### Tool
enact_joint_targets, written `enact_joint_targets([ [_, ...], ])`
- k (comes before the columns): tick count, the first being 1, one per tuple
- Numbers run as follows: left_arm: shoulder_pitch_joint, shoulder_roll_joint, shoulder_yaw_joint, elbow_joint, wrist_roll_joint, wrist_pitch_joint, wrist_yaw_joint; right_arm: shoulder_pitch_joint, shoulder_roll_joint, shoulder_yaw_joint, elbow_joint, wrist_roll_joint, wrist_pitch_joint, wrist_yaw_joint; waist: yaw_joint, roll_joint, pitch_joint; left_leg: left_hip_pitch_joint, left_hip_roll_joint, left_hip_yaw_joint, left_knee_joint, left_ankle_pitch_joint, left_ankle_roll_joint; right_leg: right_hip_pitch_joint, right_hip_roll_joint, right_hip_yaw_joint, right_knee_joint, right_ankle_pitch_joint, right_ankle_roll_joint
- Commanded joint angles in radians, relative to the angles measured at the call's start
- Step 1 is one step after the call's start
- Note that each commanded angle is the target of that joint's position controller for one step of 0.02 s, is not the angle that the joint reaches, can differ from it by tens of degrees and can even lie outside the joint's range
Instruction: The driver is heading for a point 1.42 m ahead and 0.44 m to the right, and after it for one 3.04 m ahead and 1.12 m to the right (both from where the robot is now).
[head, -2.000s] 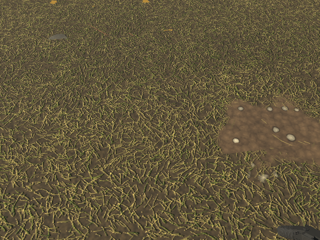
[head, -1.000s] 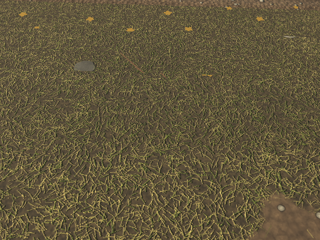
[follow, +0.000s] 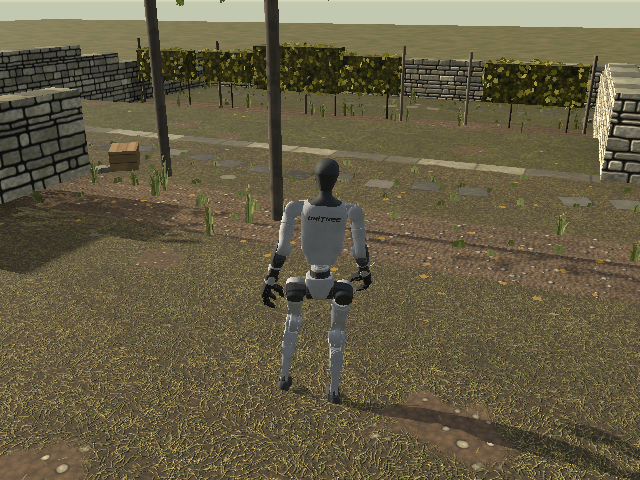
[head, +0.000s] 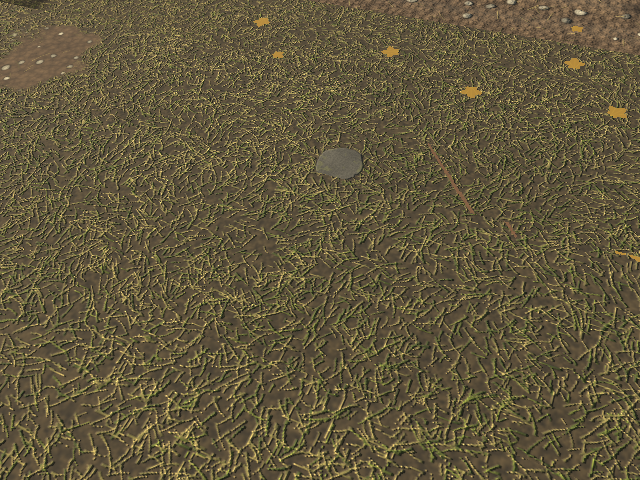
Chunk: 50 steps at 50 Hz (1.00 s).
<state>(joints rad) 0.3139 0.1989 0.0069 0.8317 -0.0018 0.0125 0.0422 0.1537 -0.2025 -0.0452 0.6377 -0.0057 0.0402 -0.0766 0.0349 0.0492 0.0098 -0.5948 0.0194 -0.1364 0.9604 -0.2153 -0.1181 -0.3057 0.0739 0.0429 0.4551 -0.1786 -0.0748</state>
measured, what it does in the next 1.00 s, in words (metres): steps on the spot, turning right: left foot, then right foot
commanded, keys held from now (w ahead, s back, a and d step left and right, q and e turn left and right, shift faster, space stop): e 0.66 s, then no key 0.34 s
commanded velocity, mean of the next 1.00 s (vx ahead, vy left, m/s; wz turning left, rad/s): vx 0.01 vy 0.00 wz -0.41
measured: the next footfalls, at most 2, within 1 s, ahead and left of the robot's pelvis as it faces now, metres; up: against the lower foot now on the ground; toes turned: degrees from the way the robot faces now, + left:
left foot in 0.16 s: +0.08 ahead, +0.14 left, +0.00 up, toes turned -9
right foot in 0.54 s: +0.04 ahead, -0.13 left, +0.00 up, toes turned -19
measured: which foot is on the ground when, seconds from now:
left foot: up 0.00-0.14, down 0.16-0.54, up 0.56-0.94, down 0.96-1.00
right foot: down 0.00-0.16, up 0.18-0.52, down 0.54-1.00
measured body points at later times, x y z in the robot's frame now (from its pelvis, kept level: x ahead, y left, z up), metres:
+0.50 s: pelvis +0.03 -0.01 -0.01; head +0.05 -0.02 +0.44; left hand +0.26 +0.21 -0.10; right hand +0.06 -0.31 -0.12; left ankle +0.04 +0.14 -0.74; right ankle +0.01 -0.12 -0.72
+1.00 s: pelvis +0.07 -0.05 -0.01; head +0.09 -0.05 +0.44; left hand +0.30 +0.12 -0.12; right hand +0.10 -0.35 -0.11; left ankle +0.17 +0.07 -0.74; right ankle +0.01 -0.12 -0.74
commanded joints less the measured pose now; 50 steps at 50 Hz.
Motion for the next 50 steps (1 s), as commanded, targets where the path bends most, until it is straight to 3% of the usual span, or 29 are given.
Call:
enact_joint_targets([
  [1,-0.022,0.223,0.07,-0.102,0.003,0.01,0.004,-0.027,-0.071,-0.03,-0.059,0.019,-0.01,0.015,-0.004,-0.237,-0.025,0.106,-0.036,0.04,-0.252,-0.052,0.013,0.046,-0.237,0.342,-0.202,-0.113,-0.104],
  [4,-0.026,0.21,0.078,-0.135,0.005,0.029,0.002,-0.048,-0.091,-0.042,-0.043,0.019,-0.034,0.027,0.004,-0.222,0.016,0.155,-0.05,0.032,-0.363,-0.086,0.065,0.052,-0.242,0.434,-0.2,-0.156,-0.141],
  [6,-0.041,0.206,0.081,-0.158,-0.005,0.04,0.007,-0.013,-0.088,-0.046,-0.022,0.014,-0.059,0.041,-0.032,-0.187,-0.019,0.271,-0.043,0.042,-0.532,0.005,0.107,0.072,-0.217,0.453,-0.146,-0.065,-0.12],
  [7,-0.034,0.195,0.081,-0.166,-0.008,0.042,0.008,0.014,-0.109,-0.054,-0.01,0.006,-0.067,0.044,-0.04,-0.161,-0.057,0.391,0.001,0.038,-0.574,0.076,0.122,0.029,-0.195,0.438,-0.104,-0.031,-0.089],
  [8,-0.033,0.164,0.074,-0.179,-0.005,0.041,0.007,0.062,-0.136,-0.062,-0.004,-0.008,-0.065,0.042,-0.054,-0.106,-0.118,0.544,0.098,-0.003,-0.548,0.161,0.151,-0.063,-0.17,0.401,-0.022,-0.061,-0.055],
  [9,-0.011,0.128,0.066,-0.213,-0.008,0.034,0.0,0.075,-0.212,-0.082,0.013,-0.026,-0.056,0.041,-0.017,0.13,-0.142,0.662,0.245,-0.15,-0.516,0.37,0.25,-0.242,-0.053,0.247,0.125,-0.218,0.001],
  [10,-0.061,0.157,0.075,-0.232,-0.015,0.026,-0.003,0.109,-0.199,-0.089,0.02,-0.038,-0.05,0.042,-0.067,0.235,-0.139,0.651,0.369,-0.288,-0.583,0.45,0.367,-0.348,0.026,0.119,0.324,-0.395,0.059],
  [11,-0.07,0.228,0.104,-0.23,-0.008,0.02,-0.009,0.088,-0.182,-0.082,0.012,-0.027,-0.052,0.04,-0.067,0.194,-0.118,0.617,0.398,-0.291,-0.591,0.479,0.408,-0.404,0.019,0.091,0.567,-0.465,0.109],
  [13,-0.03,0.239,0.121,-0.207,-0.004,0.042,-0.013,-0.007,-0.146,-0.066,-0.007,-0.005,-0.052,0.037,-0.016,0.11,-0.095,0.525,0.312,-0.143,-0.573,0.459,0.348,-0.413,-0.007,0.098,0.745,-0.358,0.158],
  [15,-0.029,0.181,0.103,-0.206,-0.003,0.062,-0.016,-0.039,-0.152,-0.063,-0.001,-0.003,-0.046,0.038,-0.001,0.1,-0.072,0.457,0.25,-0.029,-0.57,0.467,0.317,-0.386,-0.021,0.044,0.742,-0.254,0.184],
  [17,-0.084,0.143,0.084,-0.234,-0.013,0.066,-0.025,-0.023,-0.176,-0.069,0.007,-0.011,-0.036,0.033,-0.019,0.119,-0.066,0.423,0.232,0.027,-0.578,0.411,0.319,-0.35,-0.039,-0.014,0.656,-0.191,0.196],
  [20,-0.166,0.121,0.066,-0.278,-0.017,0.057,-0.045,-0.008,-0.223,-0.077,0.009,-0.009,-0.026,0.022,-0.049,0.144,-0.084,0.376,0.246,0.072,-0.577,0.313,0.31,-0.221,-0.064,-0.067,0.456,-0.159,0.174],
  [23,-0.168,0.162,0.082,-0.293,-0.02,0.058,-0.058,0.026,-0.259,-0.085,0.015,0.005,-0.03,0.029,-0.057,0.162,-0.084,0.353,0.289,0.058,-0.56,0.177,0.291,-0.12,-0.057,-0.098,0.332,-0.166,0.123],
  [25,-0.118,0.164,0.093,-0.278,-0.017,0.059,-0.059,0.017,-0.254,-0.083,0.015,0.021,-0.03,0.035,-0.025,0.139,-0.078,0.319,0.289,0.078,-0.492,0.091,0.245,-0.012,-0.029,-0.134,0.17,-0.089,0.075],
  [26,-0.082,0.178,0.103,-0.263,-0.018,0.06,-0.053,0.046,-0.23,-0.076,0.026,0.022,-0.03,0.039,-0.013,0.098,-0.08,0.255,0.269,0.108,-0.424,0.045,0.202,0.099,-0.009,-0.125,0.095,-0.045,0.049],
  [27,-0.036,0.23,0.123,-0.262,-0.021,0.056,-0.044,0.084,-0.185,-0.064,0.036,0.005,-0.032,0.046,0.0,-0.042,-0.095,0.114,0.21,0.195,-0.232,-0.071,0.121,0.266,-0.087,0.015,0.021,0.139,0.006],
  [28,-0.007,0.372,0.148,-0.282,-0.011,0.05,-0.032,0.053,-0.1,-0.03,-0.036,-0.044,-0.039,0.051,-0.026,-0.429,-0.128,-0.19,0.066,0.27,0.178,-0.498,0.013,0.421,-0.39,0.459,0.004,0.529,-0.154],
  [29,0.039,0.337,0.134,-0.296,0.034,0.03,-0.052,-0.08,-0.16,-0.046,-0.068,-0.006,-0.053,0.045,0.088,-0.326,-0.219,-0.263,0.001,0.072,0.3,-0.502,0.02,0.382,-0.467,0.608,-0.085,0.434,-0.32],
  [30,0.017,0.314,0.125,-0.286,0.044,0.015,-0.058,-0.136,-0.203,-0.061,-0.075,0.015,-0.051,0.034,0.078,-0.221,-0.128,-0.309,0.003,0.047,0.36,-0.441,0.038,0.345,-0.425,0.54,-0.095,0.342,-0.305],
  [32,-0.079,0.265,0.106,-0.291,-0.005,0.02,-0.032,-0.082,-0.202,-0.07,-0.034,-0.012,-0.035,0.009,0.011,-0.139,-0.076,-0.297,0.029,0.028,0.325,-0.262,0.046,0.257,-0.337,0.408,-0.073,0.263,-0.198],
  [33,-0.13,0.26,0.1,-0.298,-0.012,0.029,-0.02,-0.039,-0.203,-0.072,-0.021,-0.017,-0.03,0.007,-0.029,-0.138,-0.075,-0.208,0.033,0.029,0.288,-0.18,0.039,0.17,-0.297,0.356,-0.078,0.264,-0.168],
  [34,-0.159,0.247,0.093,-0.305,-0.004,0.034,-0.014,-0.008,-0.193,-0.069,-0.006,-0.016,-0.029,0.014,-0.05,-0.146,-0.081,-0.158,0.019,0.05,0.277,-0.113,0.034,0.133,-0.266,0.317,-0.082,0.272,-0.152],
  [36,-0.163,0.217,0.082,-0.3,0.007,0.034,-0.007,0.01,-0.16,-0.056,0.01,-0.013,-0.031,0.027,-0.051,-0.138,-0.106,-0.097,0.015,0.067,0.185,-0.03,0.027,0.121,-0.238,0.257,-0.078,0.286,-0.134],
  [39,-0.131,0.201,0.076,-0.272,0.006,0.031,-0.003,-0.032,-0.121,-0.037,-0.001,-0.012,-0.031,0.044,-0.033,-0.15,-0.11,0.0,0.024,0.061,-0.014,0.034,0.025,0.1,-0.219,0.229,-0.078,0.213,-0.119],
  [43,-0.112,0.209,0.078,-0.256,0.015,0.024,-0.02,-0.081,-0.143,-0.039,-0.015,0.002,-0.034,0.065,-0.008,-0.176,-0.053,0.129,0.022,0.063,-0.193,0.003,0.041,0.013,-0.236,0.278,-0.103,0.078,-0.144],
  [46,-0.114,0.171,0.063,-0.246,0.012,0.013,-0.038,-0.057,-0.143,-0.042,-0.006,0.0,-0.047,0.079,-0.022,-0.181,-0.038,0.255,0.008,0.079,-0.348,-0.035,0.071,-0.003,-0.225,0.303,-0.083,0.049,-0.137],
  [48,-0.077,0.136,0.053,-0.222,0.012,0.001,-0.047,-0.029,-0.148,-0.041,-0.004,-0.023,-0.062,0.085,-0.042,-0.132,-0.058,0.416,0.046,0.05,-0.518,0.224,0.095,-0.007,-0.171,0.282,-0.045,0.056,-0.062],
  [49,-0.021,0.132,0.053,-0.214,0.029,-0.007,-0.051,-0.02,-0.198,-0.052,-0.017,-0.026,-0.064,0.083,-0.008,-0.05,-0.094,0.512,0.126,-0.006,-0.489,0.448,0.125,-0.036,-0.115,0.253,0.0,-0.016,-0.014],
  [50,0.035,0.139,0.059,-0.201,0.022,-0.01,-0.053,-0.035,-0.206,-0.058,0.004,-0.02,-0.063,0.085,0.032,0.039,-0.128,0.521,0.113,0.004,-0.424,0.389,0.162,-0.026,-0.078,0.193,-0.021,-0.023,0.018],
])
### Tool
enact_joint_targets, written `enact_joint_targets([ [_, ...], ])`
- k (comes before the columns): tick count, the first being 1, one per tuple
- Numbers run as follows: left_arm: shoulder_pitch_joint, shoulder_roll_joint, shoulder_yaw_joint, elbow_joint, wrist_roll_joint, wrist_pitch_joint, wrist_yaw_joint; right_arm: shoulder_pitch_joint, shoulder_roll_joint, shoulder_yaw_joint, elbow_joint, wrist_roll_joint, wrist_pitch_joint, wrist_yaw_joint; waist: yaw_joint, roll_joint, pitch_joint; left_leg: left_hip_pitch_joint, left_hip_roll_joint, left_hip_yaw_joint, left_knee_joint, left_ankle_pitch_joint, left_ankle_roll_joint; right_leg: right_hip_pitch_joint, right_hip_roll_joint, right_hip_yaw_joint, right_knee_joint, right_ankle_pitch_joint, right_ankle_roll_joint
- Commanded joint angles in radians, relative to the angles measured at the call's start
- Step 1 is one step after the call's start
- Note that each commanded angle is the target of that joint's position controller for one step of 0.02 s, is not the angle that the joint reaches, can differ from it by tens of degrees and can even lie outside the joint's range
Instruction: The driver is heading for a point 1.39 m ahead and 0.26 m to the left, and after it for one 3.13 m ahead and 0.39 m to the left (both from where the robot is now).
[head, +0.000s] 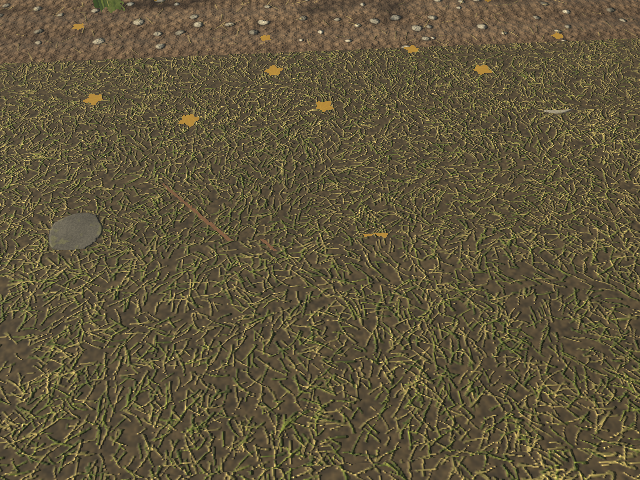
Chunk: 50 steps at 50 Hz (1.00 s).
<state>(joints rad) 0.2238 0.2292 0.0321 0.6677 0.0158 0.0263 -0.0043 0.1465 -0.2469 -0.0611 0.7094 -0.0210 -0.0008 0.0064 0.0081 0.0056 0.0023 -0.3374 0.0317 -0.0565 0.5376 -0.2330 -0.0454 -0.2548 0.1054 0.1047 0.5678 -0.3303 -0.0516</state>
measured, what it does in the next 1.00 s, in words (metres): walks ahead: left foot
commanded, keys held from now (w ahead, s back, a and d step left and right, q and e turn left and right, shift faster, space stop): w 1.00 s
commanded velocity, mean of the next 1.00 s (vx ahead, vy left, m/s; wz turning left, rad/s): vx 0.38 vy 0.00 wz -0.03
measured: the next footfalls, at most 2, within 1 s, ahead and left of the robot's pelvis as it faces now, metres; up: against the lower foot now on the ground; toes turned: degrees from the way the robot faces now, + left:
left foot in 0.70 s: +0.42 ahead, +0.09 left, +0.00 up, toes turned -2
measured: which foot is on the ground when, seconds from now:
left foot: down 0.00-0.34, up 0.36-0.68, down 0.70-1.00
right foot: down 0.00-0.72, up 0.74-1.00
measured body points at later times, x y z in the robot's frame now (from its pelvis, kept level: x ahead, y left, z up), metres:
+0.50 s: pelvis +0.15 -0.01 +0.00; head +0.17 -0.03 +0.45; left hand +0.16 +0.26 -0.11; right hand +0.30 -0.27 -0.10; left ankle +0.17 +0.13 -0.65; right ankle +0.03 -0.09 -0.73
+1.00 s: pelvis +0.41 +0.00 +0.01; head +0.42 +0.00 +0.46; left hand +0.57 +0.26 -0.09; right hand +0.44 -0.27 -0.12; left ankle +0.38 +0.09 -0.73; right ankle +0.51 -0.19 -0.66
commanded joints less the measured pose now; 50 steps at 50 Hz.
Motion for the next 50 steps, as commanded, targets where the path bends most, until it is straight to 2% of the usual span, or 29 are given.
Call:
enact_joint_targets([
  [1,0.081,0.125,0.034,-0.029,-0.001,-0.02,-0.006,-0.013,-0.112,-0.036,-0.065,0.006,-0.018,0.006,0.007,0.088,-0.125,0.233,0.06,-0.056,-0.017,0.236,0.086,-0.051,-0.091,0.093,-0.12,0.038,0.012],
  [4,0.027,0.123,0.042,-0.07,-0.015,0.0,-0.006,0.003,-0.108,-0.031,-0.064,0.031,-0.017,0.002,-0.006,0.058,-0.026,0.126,0.013,-0.038,-0.033,-0.237,0.101,-0.115,-0.064,0.064,-0.084,-0.256,-0.027],
  [7,0.063,0.102,0.041,-0.083,-0.034,-0.027,-0.007,0.063,-0.118,-0.028,-0.066,0.043,-0.049,0.0,-0.005,0.078,0.068,0.07,0.051,-0.13,-0.06,-0.398,0.165,-0.194,-0.074,0.06,-0.017,-0.315,-0.068],
  [10,0.07,0.074,0.043,-0.097,-0.044,-0.067,-0.012,0.162,-0.17,-0.043,-0.05,0.047,-0.078,0.006,-0.011,0.178,0.05,0.195,0.221,-0.424,-0.134,-0.29,0.29,-0.32,-0.053,-0.035,0.187,-0.141,-0.044],
  [12,0.021,0.077,0.048,-0.11,-0.039,-0.08,-0.017,0.217,-0.192,-0.051,-0.04,0.048,-0.075,0.005,-0.036,0.182,0.025,0.256,0.299,-0.529,-0.145,-0.102,0.343,-0.385,-0.066,-0.051,0.256,-0.21,-0.023],
  [14,0.043,0.069,0.048,-0.097,-0.04,-0.085,-0.026,0.171,-0.198,-0.052,-0.052,0.055,-0.06,0.001,-0.006,0.165,0.0,0.2,0.277,-0.439,-0.128,-0.009,0.298,-0.286,-0.081,-0.066,0.143,-0.223,-0.028],
  [15,0.119,0.066,0.051,-0.062,-0.038,-0.089,-0.031,0.074,-0.195,-0.049,-0.075,0.061,-0.045,-0.001,0.054,0.161,-0.013,0.063,0.218,-0.308,-0.102,0.065,0.241,-0.07,-0.075,-0.092,-0.022,-0.092,-0.042],
  [16,0.223,0.09,0.067,-0.015,-0.028,-0.088,-0.033,-0.005,-0.159,-0.039,-0.099,0.058,-0.036,-0.005,0.106,0.11,-0.031,-0.106,0.122,-0.169,0.019,0.113,0.166,0.167,-0.089,-0.022,-0.113,0.021,-0.051],
  [17,0.355,0.239,0.112,0.016,-0.022,-0.091,-0.034,-0.059,-0.093,-0.018,-0.149,0.051,-0.052,-0.011,0.139,-0.207,-0.056,-0.321,-0.066,0.052,0.414,0.101,0.059,0.345,-0.263,0.331,-0.212,0.074,-0.138],
  [18,0.366,0.244,0.108,0.006,-0.024,-0.094,-0.04,-0.039,-0.11,-0.019,-0.146,0.042,-0.072,-0.015,0.131,-0.326,-0.032,-0.537,-0.094,-0.014,0.608,-0.276,0.04,0.435,-0.418,0.582,-0.254,0.32,-0.258],
  [19,0.343,0.174,0.083,0.001,-0.029,-0.096,-0.032,-0.001,-0.143,-0.029,-0.126,0.045,-0.087,-0.006,0.098,-0.201,0.021,-0.645,-0.063,-0.053,0.718,-0.319,0.057,0.48,-0.441,0.511,-0.213,0.43,-0.279],
  [21,0.333,0.143,0.067,0.014,-0.03,-0.084,-0.014,-0.013,-0.098,-0.014,-0.108,0.039,-0.095,0.009,0.075,-0.06,0.035,-0.733,-0.009,-0.023,0.72,-0.18,0.077,0.51,-0.374,0.316,-0.185,0.522,-0.211],
  [23,0.321,0.102,0.043,0.035,-0.025,-0.062,-0.001,-0.038,-0.076,-0.008,-0.106,0.035,-0.096,0.033,0.053,-0.088,0.035,-0.663,0.027,0.024,0.615,-0.053,0.078,0.435,-0.324,0.197,-0.211,0.614,-0.144],
  [27,0.264,0.14,0.039,0.063,-0.025,-0.05,0.032,-0.181,0.0,0.03,-0.143,0.03,-0.087,0.055,0.06,-0.092,0.086,-0.4,-0.015,0.118,0.239,0.184,0.044,0.181,-0.246,0.046,-0.305,0.602,-0.114],
  [29,0.275,0.178,0.046,0.09,-0.026,-0.06,0.039,-0.242,-0.021,0.025,-0.166,0.035,-0.091,0.056,0.067,-0.112,0.089,-0.27,-0.054,0.132,0.126,0.249,0.045,0.127,-0.252,0.038,-0.338,0.592,-0.115],
  [31,0.273,0.188,0.053,0.111,-0.029,-0.073,0.031,-0.209,-0.057,0.01,-0.164,0.038,-0.093,0.052,0.035,-0.138,0.054,-0.137,-0.075,0.122,0.138,0.258,0.072,0.11,-0.264,0.019,-0.31,0.673,-0.121],
  [33,0.253,0.185,0.058,0.109,-0.024,-0.081,0.026,-0.094,-0.13,-0.026,-0.132,0.027,-0.095,0.041,-0.032,-0.118,-0.02,0.081,-0.146,0.17,0.177,0.274,0.11,0.098,-0.263,0.002,-0.194,0.943,-0.101],
  [34,0.162,0.21,0.065,0.1,-0.022,-0.08,0.033,0.147,-0.167,-0.053,-0.059,0.024,-0.097,0.037,-0.165,-0.155,-0.113,0.303,-0.118,0.084,0.246,0.321,0.147,0.057,-0.272,-0.011,-0.005,1.055,-0.066],
  [35,0.11,0.219,0.066,0.074,-0.029,-0.084,0.034,0.284,-0.181,-0.061,-0.028,0.029,-0.089,0.026,-0.248,-0.097,-0.139,0.43,-0.104,0.102,0.103,0.252,0.169,-0.023,-0.195,-0.04,0.221,0.968,-0.037],
  [36,0.289,0.073,0.033,0.089,-0.011,-0.084,0.023,0.308,-0.236,-0.059,-0.04,0.022,-0.085,0.017,-0.134,0.201,-0.261,0.691,0.196,-0.276,0.073,0.257,0.308,-0.246,-0.078,-0.033,0.681,0.067,0.009],
  [37,0.431,0.044,0.013,0.139,-0.033,-0.101,0.0,0.318,-0.175,-0.035,-0.05,0.03,-0.089,0.028,-0.101,0.27,-0.402,0.752,0.344,-0.692,-0.068,0.211,0.455,-0.375,0.022,0.143,0.874,-0.319,0.01],
  [38,0.309,0.13,0.042,0.114,-0.073,-0.104,-0.008,0.254,-0.147,-0.038,-0.043,0.041,-0.084,0.031,-0.109,0.169,-0.246,0.604,0.325,-0.677,-0.197,-0.045,0.452,-0.496,-0.04,0.097,0.901,-0.22,0.019],
  [39,0.162,0.172,0.05,0.058,-0.077,-0.101,0.002,0.153,-0.128,-0.032,-0.055,0.04,-0.087,0.036,-0.085,0.049,-0.08,0.39,0.295,-0.572,-0.244,-0.108,0.409,-0.489,-0.093,0.048,0.858,-0.11,0.013],
  [40,0.112,0.168,0.053,0.046,-0.059,-0.09,0.012,0.093,-0.104,-0.019,-0.056,0.03,-0.095,0.042,-0.046,-0.004,-0.004,0.215,0.272,-0.477,-0.267,-0.022,0.387,-0.444,-0.136,0.028,0.814,-0.05,0.015],
  [41,0.135,0.16,0.056,0.05,-0.037,-0.072,0.019,0.063,-0.086,-0.01,-0.057,0.02,-0.106,0.042,-0.008,0.021,0.003,0.102,0.236,-0.404,-0.296,0.021,0.374,-0.362,-0.179,0.036,0.765,-0.011,0.017],
  [44,0.171,0.125,0.055,0.059,-0.037,-0.052,0.02,0.053,-0.088,-0.009,-0.029,0.041,-0.115,0.038,0.041,0.053,0.026,0.013,0.177,-0.28,-0.374,0.045,0.349,-0.312,-0.244,0.031,0.575,0.051,0.027],
  [46,0.074,0.11,0.047,0.02,-0.018,-0.061,0.019,0.096,-0.128,-0.019,0.0,0.042,-0.111,0.025,0.015,0.017,0.031,0.055,0.173,-0.213,-0.381,0.165,0.345,-0.372,-0.258,0.01,0.431,0.137,0.038],
  [48,0.079,0.074,0.037,0.044,0.0,-0.079,0.003,0.137,-0.173,-0.034,0.022,0.014,-0.106,0.014,0.001,-0.005,-0.037,0.077,0.148,-0.125,-0.3,0.291,0.339,-0.318,-0.247,-0.02,0.426,0.339,0.051],
  [50,-0.006,0.109,0.049,0.021,-0.02,-0.091,-0.008,0.217,-0.151,-0.029,0.059,0.033,-0.108,-0.001,-0.033,0.037,-0.007,0.189,0.174,-0.16,-0.263,0.25,0.326,-0.48,-0.272,0.032,0.404,0.439,0.047],
])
